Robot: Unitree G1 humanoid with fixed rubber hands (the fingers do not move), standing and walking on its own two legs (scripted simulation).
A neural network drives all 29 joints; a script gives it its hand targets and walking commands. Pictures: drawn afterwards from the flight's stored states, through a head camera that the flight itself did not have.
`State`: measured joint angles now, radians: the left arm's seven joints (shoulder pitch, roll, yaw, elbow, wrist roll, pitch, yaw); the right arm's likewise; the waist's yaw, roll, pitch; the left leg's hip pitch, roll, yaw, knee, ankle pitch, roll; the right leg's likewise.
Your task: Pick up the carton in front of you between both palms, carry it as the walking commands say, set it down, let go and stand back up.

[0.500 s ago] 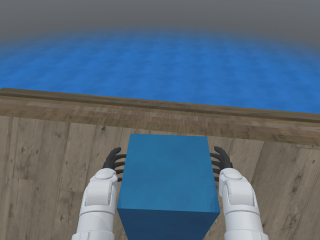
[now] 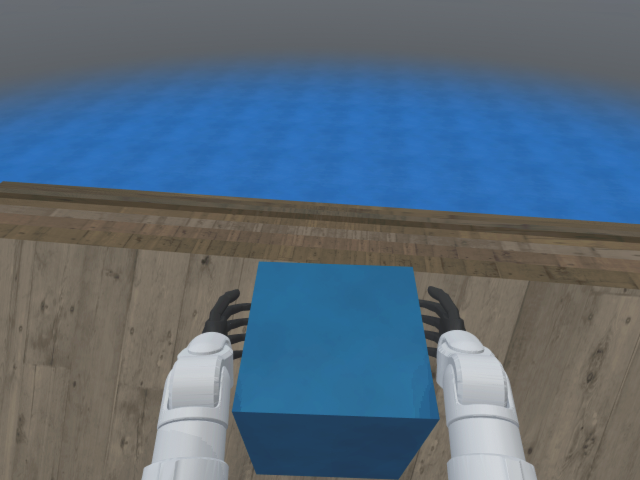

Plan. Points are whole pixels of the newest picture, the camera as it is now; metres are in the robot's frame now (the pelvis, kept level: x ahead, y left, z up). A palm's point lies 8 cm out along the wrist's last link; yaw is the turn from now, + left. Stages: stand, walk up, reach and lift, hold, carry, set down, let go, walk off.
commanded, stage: carry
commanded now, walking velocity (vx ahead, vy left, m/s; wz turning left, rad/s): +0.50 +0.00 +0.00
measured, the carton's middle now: (331, 374) +0.29 +0.00 -0.03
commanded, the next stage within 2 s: none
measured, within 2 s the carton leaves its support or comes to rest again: neither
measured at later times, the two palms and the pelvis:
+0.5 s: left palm (235, 257) +0.42 +0.15 +0.08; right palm (437, 262) +0.42 -0.15 +0.08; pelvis +0.19 +0.00 +0.00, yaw -2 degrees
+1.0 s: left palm (291, 164) +0.70 +0.09 +0.08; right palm (435, 164) +0.73 -0.21 +0.07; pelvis +0.49 -0.07 +0.00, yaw +1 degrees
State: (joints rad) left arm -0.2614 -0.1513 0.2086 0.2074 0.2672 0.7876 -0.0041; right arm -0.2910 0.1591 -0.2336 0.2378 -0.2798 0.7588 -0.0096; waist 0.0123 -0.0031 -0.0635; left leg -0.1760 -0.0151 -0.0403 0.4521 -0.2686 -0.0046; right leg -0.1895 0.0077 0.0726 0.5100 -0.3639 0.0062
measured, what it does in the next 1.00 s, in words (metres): walks ahead: left foot, then right foot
